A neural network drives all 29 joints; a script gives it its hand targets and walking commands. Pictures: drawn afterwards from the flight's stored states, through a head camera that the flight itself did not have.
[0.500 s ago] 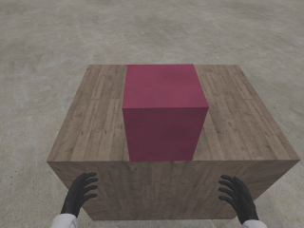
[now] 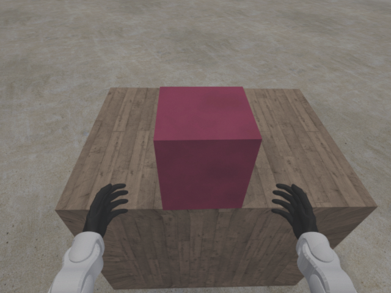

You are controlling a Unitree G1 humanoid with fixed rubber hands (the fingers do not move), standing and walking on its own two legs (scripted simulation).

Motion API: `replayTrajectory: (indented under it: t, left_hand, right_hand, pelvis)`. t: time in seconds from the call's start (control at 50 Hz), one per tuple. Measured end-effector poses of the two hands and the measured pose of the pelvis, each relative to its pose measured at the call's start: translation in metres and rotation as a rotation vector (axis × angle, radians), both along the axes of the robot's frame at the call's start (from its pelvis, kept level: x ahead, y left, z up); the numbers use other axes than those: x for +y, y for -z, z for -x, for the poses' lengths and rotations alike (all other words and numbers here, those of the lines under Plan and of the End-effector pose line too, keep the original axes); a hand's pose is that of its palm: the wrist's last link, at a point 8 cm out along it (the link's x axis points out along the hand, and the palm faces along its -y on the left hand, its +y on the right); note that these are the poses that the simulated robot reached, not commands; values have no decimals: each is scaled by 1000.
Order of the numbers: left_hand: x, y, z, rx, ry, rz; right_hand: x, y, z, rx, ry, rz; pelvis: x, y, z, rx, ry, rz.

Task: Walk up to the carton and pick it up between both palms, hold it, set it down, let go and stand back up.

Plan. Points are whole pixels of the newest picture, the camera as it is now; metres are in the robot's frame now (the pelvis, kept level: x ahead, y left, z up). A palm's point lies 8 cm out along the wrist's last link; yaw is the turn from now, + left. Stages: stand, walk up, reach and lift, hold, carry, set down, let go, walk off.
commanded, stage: reach and lift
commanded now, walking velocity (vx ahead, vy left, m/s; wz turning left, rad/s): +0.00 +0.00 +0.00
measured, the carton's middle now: (202, 149) +0.47 +0.01 +0.05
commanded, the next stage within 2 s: none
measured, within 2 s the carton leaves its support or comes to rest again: neither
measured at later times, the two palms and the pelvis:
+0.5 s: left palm (103, 171) +0.34 +0.21 +0.11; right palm (302, 176) +0.35 -0.19 +0.11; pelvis -0.02 +0.01 +0.00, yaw -2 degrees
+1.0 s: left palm (104, 129) +0.40 +0.22 +0.17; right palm (302, 133) +0.41 -0.19 +0.17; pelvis -0.02 +0.01 +0.00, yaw +0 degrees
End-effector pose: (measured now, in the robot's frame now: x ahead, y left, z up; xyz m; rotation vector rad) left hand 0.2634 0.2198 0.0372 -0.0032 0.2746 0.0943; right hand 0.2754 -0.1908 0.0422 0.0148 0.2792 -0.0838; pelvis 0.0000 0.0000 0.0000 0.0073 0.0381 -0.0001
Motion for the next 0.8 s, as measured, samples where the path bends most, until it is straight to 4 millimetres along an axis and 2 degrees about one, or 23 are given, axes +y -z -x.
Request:
replayTrajectory:
  t: [0.08,0.16,0.36,0.62,0.8]
  left_hand:
    - [3,-24,-15,-14,9,-10]
    - [5,-40,-27,-6,8,-11]
    - [-3,-55,-52,34,8,-7]
    - [-5,-95,-92,6,-5,-13]
    - [-3,-112,-113,7,-7,-20]
  right_hand:
    - [2,-22,-12,-30,3,1]
    - [3,-35,-21,-29,13,4]
    - [3,-47,-46,7,20,13]
    - [4,-87,-89,-13,14,31]
    - [4,-105,-111,2,20,33]
  pelvis:
    - [4,-1,4,-9,6,3]
    - [7,-1,9,-22,11,6]
    - [13,0,21,-14,26,10]
    - [12,0,20,9,21,11]
    - [11,0,18,25,9,12]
